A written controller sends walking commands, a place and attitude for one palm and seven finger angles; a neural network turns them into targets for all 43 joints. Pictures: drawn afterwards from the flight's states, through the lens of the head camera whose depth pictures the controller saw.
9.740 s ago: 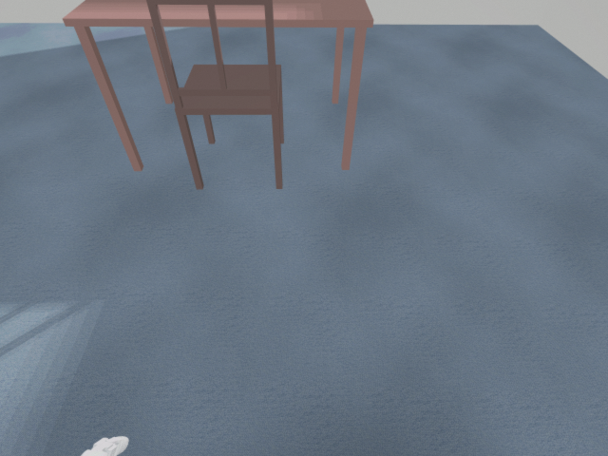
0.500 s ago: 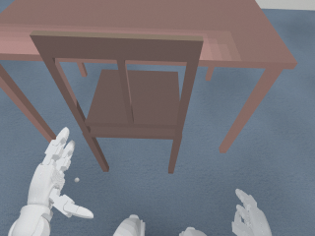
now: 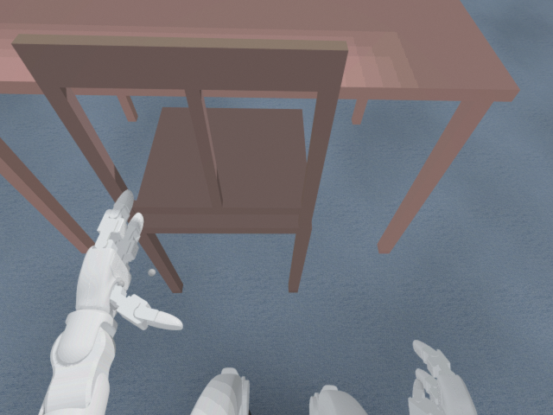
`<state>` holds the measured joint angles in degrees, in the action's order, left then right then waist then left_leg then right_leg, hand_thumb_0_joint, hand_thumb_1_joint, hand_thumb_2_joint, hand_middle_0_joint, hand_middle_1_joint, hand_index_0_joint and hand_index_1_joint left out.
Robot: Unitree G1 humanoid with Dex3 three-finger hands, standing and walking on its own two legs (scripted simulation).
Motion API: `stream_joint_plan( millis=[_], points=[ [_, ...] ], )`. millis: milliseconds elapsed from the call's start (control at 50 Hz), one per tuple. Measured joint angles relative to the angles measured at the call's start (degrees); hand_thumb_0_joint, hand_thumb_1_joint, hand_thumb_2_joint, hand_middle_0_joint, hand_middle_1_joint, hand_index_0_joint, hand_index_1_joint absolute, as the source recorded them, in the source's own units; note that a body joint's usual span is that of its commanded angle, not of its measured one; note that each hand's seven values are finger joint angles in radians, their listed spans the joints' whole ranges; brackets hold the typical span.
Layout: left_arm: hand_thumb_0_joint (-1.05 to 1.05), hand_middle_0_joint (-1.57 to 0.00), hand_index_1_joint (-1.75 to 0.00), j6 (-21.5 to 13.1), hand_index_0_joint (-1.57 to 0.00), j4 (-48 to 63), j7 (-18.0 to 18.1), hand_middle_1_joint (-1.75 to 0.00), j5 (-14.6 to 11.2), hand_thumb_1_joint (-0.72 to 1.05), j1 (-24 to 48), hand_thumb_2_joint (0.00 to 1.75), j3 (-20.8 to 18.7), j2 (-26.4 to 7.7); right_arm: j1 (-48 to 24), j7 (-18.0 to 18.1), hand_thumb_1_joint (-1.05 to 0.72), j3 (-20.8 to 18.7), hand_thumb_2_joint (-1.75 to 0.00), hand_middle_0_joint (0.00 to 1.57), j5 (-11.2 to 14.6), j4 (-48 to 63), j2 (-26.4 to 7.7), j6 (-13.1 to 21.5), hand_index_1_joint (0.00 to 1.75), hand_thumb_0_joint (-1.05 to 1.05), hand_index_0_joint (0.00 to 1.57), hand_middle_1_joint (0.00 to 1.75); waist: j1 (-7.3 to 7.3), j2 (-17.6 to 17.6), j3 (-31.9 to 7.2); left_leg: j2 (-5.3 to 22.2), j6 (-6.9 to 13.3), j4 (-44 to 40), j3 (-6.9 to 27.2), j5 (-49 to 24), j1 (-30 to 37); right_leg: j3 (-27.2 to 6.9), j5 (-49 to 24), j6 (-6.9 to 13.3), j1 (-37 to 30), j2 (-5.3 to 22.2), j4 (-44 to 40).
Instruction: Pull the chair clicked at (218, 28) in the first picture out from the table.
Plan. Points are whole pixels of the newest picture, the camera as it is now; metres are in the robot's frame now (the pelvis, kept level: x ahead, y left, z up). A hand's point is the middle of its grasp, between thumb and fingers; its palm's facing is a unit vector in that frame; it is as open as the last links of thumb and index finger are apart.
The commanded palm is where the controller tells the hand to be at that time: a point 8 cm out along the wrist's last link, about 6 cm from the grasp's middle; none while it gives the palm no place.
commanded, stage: aim the fingers beside a spindle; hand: left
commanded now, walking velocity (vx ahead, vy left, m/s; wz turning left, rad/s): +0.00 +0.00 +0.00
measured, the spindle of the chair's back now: (207, 156) +0.54 +0.15 +0.00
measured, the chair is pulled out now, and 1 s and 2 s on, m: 0.00 0.00 0.00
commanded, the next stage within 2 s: none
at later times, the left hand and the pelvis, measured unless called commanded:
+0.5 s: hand (183, 249) +0.34 +0.15 +0.03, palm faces +0.02 -1.00 -0.03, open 16.9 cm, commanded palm +0.33 +0.20 +0.02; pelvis +0.00 +0.00 -0.01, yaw +0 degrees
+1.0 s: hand (218, 225) +0.40 +0.11 +0.00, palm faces +0.00 -1.00 -0.02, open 16.9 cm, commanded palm +0.38 +0.17 +0.00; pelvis -0.01 -0.01 -0.03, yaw -1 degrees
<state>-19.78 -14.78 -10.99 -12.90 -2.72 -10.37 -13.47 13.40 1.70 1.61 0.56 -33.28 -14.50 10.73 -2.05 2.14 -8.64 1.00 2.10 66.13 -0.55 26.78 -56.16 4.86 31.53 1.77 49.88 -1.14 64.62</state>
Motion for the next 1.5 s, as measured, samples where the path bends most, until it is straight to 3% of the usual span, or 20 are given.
stream_joint_plan(
  millis=[220, 380, 540, 660, 840, 980, 1140, 1340, 1500],
  points=[
    [-0.01, -0.06, -0.08, -3.6, -0.06, -1.2, 2.5, -0.08, 1.6, -0.5, 2.7, 0.3, 2.5, 1.6, -0.3, -0.3, -0.9, -0.7, -0.9, 0.2, -0.4, -1.2, -0.2, -1.2, 0.3, 0.01, 0.2, 0.3, 0.11, 0.0, -0.2, -0.1, -0.1, 1.7, 0.0, 0.8, -1.9, 0.1, 1.0, 0.1, 1.8, 0.1, 1.8],
    [-0.01, -0.06, -0.08, -1.9, -0.06, -6.0, 3.8, -0.08, 2.7, -0.5, 7.7, 0.3, 2.6, 1.9, -1.2, -0.6, -0.9, -0.6, -0.9, 0.2, -0.6, -0.5, 0.3, -3.1, 0.3, 0.01, 0.2, 0.3, -0.35, 0.0, -0.2, 0.1, -0.2, 3.0, -0.2, 1.1, -3.8, -0.1, 1.4, 0.3, 4.0, 0.0, 3.5],
    [-0.01, -0.06, -0.08, -4.1, -0.06, -9.7, 5.4, -0.08, 3.4, -0.5, 12.1, 0.3, 2.6, 2.2, -0.8, -1.0, -0.9, -0.4, -0.9, 0.2, -0.8, -1.4, 0.3, -4.3, 0.3, 0.01, 0.2, 0.3, -0.25, 0.0, -0.8, 0.2, -0.4, 3.9, -0.1, 1.2, -5.3, -0.1, 1.6, 0.5, 5.6, -0.1, 4.7],
    [-0.01, -0.06, -0.08, -3.7, -0.06, -14.6, 5.5, -0.08, 4.0, -0.5, 16.5, 0.3, 2.5, 2.1, -0.6, -1.2, -0.9, -0.5, -0.9, 0.2, -0.8, -1.6, 0.2, -5.3, 0.3, 0.01, 0.2, 0.3, -0.9, -0.1, -0.7, 0.4, -0.5, 5.3, 0.1, 1.3, -7.4, 0.2, 1.8, 0.7, 7.7, -0.1, 6.1],
    [-0.01, -0.06, -0.08, -5.8, -0.06, -17.7, 8.7, -0.08, 5.5, -0.5, 21.4, 0.3, 3.2, 2.8, 0.2, -1.7, -0.9, -1.0, -0.9, 0.2, -1.3, -2.7, 0.1, -6.2, 0.3, 0.01, 0.2, 0.3, -1.64, 0.2, -1.0, 0.5, -0.4, 6.3, -0.2, 1.3, -9.2, -0.1, 1.9, 0.6, 9.7, -0.2, 7.3],
    [-0.01, -0.06, -0.08, -5.5, -0.06, -23.7, 10.2, -0.08, 6.7, -0.5, 26.5, 0.3, 2.5, 3.2, 0.7, -2.5, -0.91, -0.9, -0.9, 0.2, -1.7, -2.6, 0.4, -7.4, 0.3, 0.01, 0.2, 0.3, -2.66, 0.3, -1.3, 0.6, -0.4, 7.3, -0.6, 1.4, -11.5, -0.4, 2.0, 0.6, 12.3, -0.2, 8.6],
    [-0.01, -0.06, -0.08, -7.0, -0.06, -22.7, 11.6, -0.08, 7.4, -0.5, 25.9, 0.3, 0.2, 2.9, 1.7, -3.0, -0.91, -1.2, -0.9, 0.2, -2.0, -2.1, 0.6, -9.0, 0.3, 0.01, 0.2, 0.3, -2.88, 0.5, -1.2, 1.0, -0.4, 7.3, -1.3, 1.7, -11.7, -1.2, 2.1, 0.6, 13.0, -0.5, 9.1],
    [-0.01, -0.06, -0.08, -7.2, -0.06, -24.4, 9.6, -0.08, 6.0, -0.5, 24.6, 0.3, 2.1, 3.3, 1.7, -2.8, -0.91, -1.1, -0.9, 0.2, -1.4, -2.3, 0.2, -9.4, 0.3, 0.01, 0.2, 0.3, -1.91, 0.3, -1.4, 0.7, -0.5, 6.5, -0.8, 1.5, -10.8, -0.7, 2.1, 0.8, 11.8, -0.3, 8.1],
    [-0.01, -0.06, -0.08, -9.0, -0.06, -22.7, 10.8, -0.08, 7.4, -0.5, 25.3, 0.3, 2.3, 3.6, -0.1, -2.8, -0.91, -1.6, -0.9, 0.2, -1.8, -1.9, 0.0, -9.0, 0.3, 0.01, 0.2, 0.3, -2.16, 0.1, -1.3, 0.7, -0.6, 7.4, -0.7, 2.0, -11.3, -0.7, 2.6, 0.8, 12.3, -0.4, 8.9]
  ],
)
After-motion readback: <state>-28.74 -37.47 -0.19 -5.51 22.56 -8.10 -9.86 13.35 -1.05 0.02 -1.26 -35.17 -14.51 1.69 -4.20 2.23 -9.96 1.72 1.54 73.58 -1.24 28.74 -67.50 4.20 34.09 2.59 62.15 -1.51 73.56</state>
